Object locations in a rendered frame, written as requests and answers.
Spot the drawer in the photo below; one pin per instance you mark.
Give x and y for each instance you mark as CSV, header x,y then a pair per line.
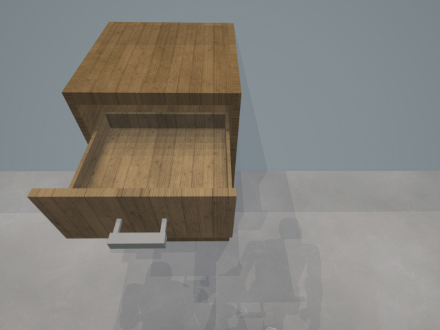
x,y
143,167

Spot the cabinet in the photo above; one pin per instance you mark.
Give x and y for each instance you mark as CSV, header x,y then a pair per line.
x,y
159,67

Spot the handle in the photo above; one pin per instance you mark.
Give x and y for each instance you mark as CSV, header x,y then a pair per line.
x,y
137,240

